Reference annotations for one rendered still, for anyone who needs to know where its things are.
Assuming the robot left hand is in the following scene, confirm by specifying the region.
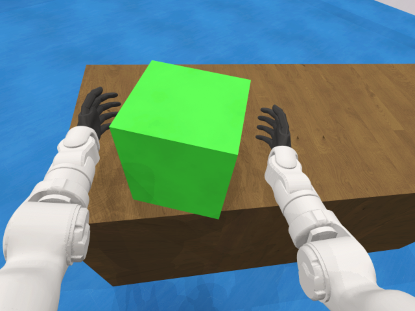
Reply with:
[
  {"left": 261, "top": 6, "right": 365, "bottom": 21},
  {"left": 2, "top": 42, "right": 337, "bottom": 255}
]
[{"left": 77, "top": 87, "right": 121, "bottom": 139}]

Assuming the left robot upper arm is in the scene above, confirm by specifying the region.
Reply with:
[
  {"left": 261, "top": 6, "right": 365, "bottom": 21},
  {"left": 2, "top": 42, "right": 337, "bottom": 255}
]
[{"left": 0, "top": 202, "right": 90, "bottom": 311}]

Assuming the right robot upper arm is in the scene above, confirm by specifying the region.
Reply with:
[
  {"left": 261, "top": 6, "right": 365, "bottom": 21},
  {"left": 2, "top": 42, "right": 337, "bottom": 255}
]
[{"left": 297, "top": 236, "right": 415, "bottom": 311}]

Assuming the robot right hand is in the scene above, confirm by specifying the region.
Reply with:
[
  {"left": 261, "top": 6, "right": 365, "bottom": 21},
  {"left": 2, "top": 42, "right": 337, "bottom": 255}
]
[{"left": 255, "top": 105, "right": 291, "bottom": 149}]

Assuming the robot right forearm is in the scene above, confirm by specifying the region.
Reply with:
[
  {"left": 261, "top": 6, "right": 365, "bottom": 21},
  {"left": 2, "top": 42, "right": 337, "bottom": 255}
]
[{"left": 265, "top": 146, "right": 377, "bottom": 282}]

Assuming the robot left forearm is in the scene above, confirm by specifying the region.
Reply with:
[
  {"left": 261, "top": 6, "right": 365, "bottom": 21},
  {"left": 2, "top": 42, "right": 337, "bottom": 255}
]
[{"left": 3, "top": 126, "right": 100, "bottom": 261}]

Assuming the pedestal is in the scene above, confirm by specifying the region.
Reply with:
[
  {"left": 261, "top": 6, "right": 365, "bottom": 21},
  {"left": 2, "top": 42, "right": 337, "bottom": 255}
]
[{"left": 69, "top": 63, "right": 415, "bottom": 286}]

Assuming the carton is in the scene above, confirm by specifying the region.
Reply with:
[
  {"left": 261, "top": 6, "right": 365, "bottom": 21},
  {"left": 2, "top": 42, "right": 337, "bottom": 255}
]
[{"left": 109, "top": 60, "right": 251, "bottom": 219}]

